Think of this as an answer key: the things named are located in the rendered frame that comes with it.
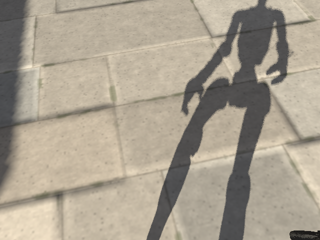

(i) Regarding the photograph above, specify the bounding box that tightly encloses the right robot hand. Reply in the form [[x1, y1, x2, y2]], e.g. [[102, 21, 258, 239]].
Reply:
[[289, 230, 320, 240]]

